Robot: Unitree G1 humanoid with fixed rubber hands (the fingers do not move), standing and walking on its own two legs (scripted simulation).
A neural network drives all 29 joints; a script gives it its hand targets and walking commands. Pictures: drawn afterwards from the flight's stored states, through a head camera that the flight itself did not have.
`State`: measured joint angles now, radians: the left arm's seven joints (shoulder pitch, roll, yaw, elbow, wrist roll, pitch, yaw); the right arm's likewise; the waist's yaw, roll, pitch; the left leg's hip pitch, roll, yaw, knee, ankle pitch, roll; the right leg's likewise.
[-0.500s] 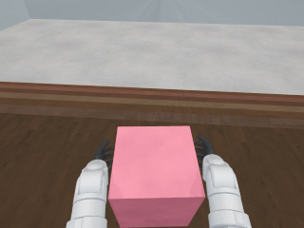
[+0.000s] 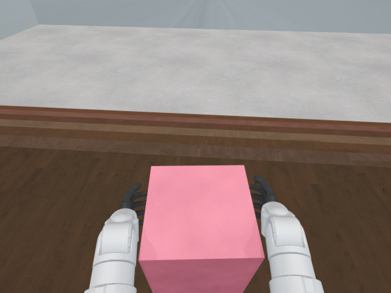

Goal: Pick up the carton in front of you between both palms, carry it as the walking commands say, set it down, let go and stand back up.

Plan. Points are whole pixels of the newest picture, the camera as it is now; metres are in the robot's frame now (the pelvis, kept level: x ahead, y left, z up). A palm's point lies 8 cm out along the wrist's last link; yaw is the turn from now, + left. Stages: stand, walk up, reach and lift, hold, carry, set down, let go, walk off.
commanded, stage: hold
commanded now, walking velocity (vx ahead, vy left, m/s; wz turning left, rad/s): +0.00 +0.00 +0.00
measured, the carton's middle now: (198, 232) +0.29 +0.00 -0.03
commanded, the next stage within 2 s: carry in 0.30 s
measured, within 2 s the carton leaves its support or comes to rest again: neither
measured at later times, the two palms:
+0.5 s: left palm (132, 204) +0.30 +0.14 +0.06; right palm (272, 198) +0.31 -0.16 +0.07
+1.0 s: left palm (155, 146) +0.48 +0.11 +0.07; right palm (268, 147) +0.47 -0.20 +0.07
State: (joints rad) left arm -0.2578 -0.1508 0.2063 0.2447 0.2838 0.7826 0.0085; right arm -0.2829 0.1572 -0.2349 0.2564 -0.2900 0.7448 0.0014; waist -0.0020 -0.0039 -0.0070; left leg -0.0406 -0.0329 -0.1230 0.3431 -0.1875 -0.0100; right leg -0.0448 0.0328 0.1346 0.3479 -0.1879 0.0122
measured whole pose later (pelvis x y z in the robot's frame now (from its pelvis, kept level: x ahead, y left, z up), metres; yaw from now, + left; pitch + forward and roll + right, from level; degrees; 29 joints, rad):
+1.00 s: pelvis +0.26 -0.04 -0.02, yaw +0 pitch +4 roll -1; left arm 0.08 -0.14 0.05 -0.53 0.00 1.14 0.19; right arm 0.08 0.13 -0.04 -0.55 0.02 1.13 -0.19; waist -0.04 0.04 -0.14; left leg -0.03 0.09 0.14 0.43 -0.46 -0.05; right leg -0.48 -0.04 -0.21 0.52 -0.18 -0.02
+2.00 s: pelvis +0.90 -0.04 -0.04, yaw +1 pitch +2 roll +0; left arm -0.08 -0.13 0.08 -0.42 0.01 1.10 0.19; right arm -0.06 0.12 -0.08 -0.44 0.00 1.08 -0.19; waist 0.01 0.03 -0.08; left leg 0.05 0.08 0.20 0.53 -0.55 -0.02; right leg -0.52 -0.04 -0.21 0.59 -0.11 -0.09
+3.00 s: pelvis +1.53 -0.07 -0.15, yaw +0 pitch +2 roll +0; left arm -0.42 -0.14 0.21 -0.05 0.03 1.00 0.21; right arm -0.42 0.12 -0.27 -0.03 -0.08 0.97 -0.22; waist 0.09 0.01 -0.08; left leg -0.53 -0.02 -0.01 1.52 -0.54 0.06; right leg -0.38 0.10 -0.09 0.70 -0.39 -0.13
